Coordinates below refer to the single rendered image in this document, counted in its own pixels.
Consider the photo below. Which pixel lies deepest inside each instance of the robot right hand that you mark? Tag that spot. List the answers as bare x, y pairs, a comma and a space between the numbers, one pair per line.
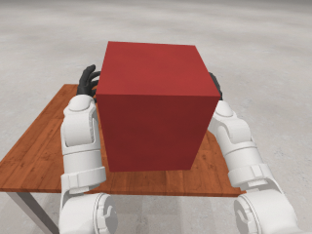
217, 85

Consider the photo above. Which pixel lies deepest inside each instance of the carton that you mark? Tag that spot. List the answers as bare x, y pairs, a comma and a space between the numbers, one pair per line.
155, 103

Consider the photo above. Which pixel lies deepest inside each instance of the left robot upper arm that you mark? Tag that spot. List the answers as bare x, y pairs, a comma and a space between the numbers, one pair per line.
89, 214

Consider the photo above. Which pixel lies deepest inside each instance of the right robot upper arm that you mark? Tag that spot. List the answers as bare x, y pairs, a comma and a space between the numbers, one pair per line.
265, 212

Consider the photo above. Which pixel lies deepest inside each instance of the robot left forearm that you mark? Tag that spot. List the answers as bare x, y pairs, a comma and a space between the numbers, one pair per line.
80, 146

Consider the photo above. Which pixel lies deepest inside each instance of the robot right forearm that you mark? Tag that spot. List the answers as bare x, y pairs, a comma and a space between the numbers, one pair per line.
237, 145

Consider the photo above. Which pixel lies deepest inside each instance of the robot left hand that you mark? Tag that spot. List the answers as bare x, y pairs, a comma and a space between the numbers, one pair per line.
86, 84

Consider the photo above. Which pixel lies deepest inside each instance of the table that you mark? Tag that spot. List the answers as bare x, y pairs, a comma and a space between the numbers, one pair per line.
35, 165

